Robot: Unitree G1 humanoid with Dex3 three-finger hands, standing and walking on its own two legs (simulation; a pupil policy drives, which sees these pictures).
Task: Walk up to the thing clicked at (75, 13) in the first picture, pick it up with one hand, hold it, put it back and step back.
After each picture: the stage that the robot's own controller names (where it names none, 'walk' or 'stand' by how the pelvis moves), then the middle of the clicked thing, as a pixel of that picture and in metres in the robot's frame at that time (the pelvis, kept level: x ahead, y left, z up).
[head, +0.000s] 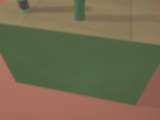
stand; (79, 0) +0.94 +0.03 +0.04
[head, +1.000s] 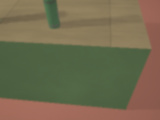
walk; (50, 6) +0.82 +0.22 +0.07
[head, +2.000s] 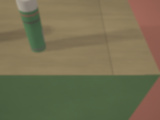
stand; (33, 25) +0.59 +0.22 +0.08
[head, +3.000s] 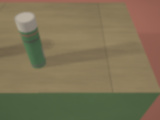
stand; (32, 43) +0.55 +0.22 +0.04
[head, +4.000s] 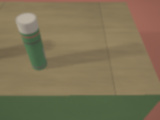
stand; (33, 44) +0.53 +0.22 +0.04
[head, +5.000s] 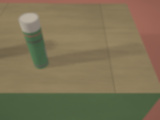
stand; (36, 43) +0.55 +0.21 +0.04
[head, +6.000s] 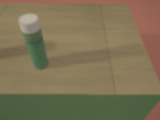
stand; (35, 44) +0.54 +0.22 +0.04
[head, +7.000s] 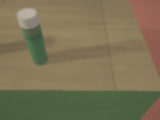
rise first; (34, 40) +0.55 +0.21 +0.04
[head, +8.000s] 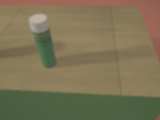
rise first; (44, 43) +0.55 +0.21 +0.05
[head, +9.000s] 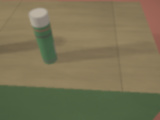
go down; (45, 39) +0.56 +0.20 +0.05
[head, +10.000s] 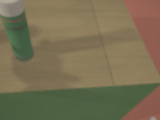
go down; (17, 31) +0.52 +0.20 +0.09
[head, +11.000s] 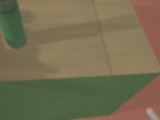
close in; (8, 14) +0.54 +0.20 +0.11
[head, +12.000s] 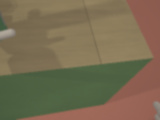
close; out of the picture +0.55 +0.22 +0.13
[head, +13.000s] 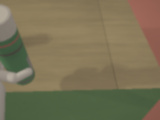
lift; (12, 53) +0.37 +0.20 +0.18
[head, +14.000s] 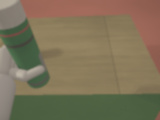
lift; (24, 49) +0.32 +0.17 +0.25
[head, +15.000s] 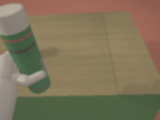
hold; (26, 55) +0.33 +0.16 +0.22
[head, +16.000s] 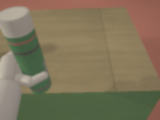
crouch; (29, 56) +0.34 +0.16 +0.20
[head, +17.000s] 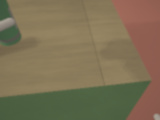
lower; out of the picture +0.49 +0.20 +0.26
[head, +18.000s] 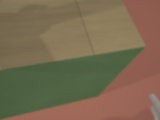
lower; out of the picture +0.55 +0.21 +0.14
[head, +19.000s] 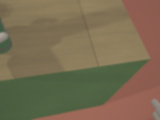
lower; out of the picture +0.52 +0.21 +0.12
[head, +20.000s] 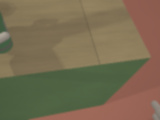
lower; out of the picture +0.52 +0.21 +0.12
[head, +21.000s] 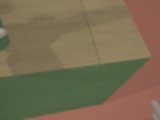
lower; out of the picture +0.52 +0.21 +0.13
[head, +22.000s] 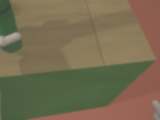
draw back; (0, 16) +0.51 +0.19 +0.12
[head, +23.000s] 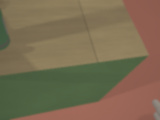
withdraw; out of the picture +0.51 +0.19 +0.13
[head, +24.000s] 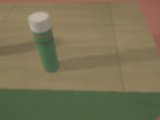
sink last; (46, 45) +0.50 +0.18 +0.09
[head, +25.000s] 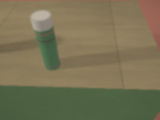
stand; (47, 43) +0.51 +0.18 +0.08
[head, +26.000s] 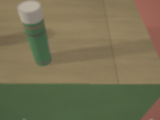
stand; (37, 37) +0.51 +0.19 +0.10
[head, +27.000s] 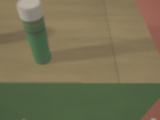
stand; (37, 35) +0.51 +0.19 +0.11
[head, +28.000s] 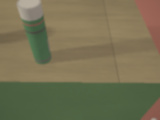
stand; (37, 35) +0.51 +0.19 +0.11
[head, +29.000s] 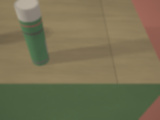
stand; (34, 36) +0.50 +0.18 +0.11
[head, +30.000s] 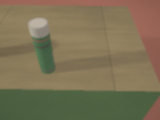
stand; (43, 48) +0.52 +0.18 +0.05
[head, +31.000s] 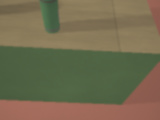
walk; (49, 5) +0.64 +0.14 +0.07
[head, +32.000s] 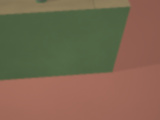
walk; out of the picture +0.92 +0.27 +0.07
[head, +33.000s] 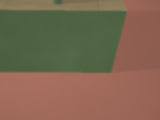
stand; out of the picture +1.16 +0.21 +0.06
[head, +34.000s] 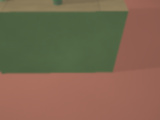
stand; out of the picture +1.13 +0.19 +0.04
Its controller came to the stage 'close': yes
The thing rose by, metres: 0.21
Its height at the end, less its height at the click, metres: +0.00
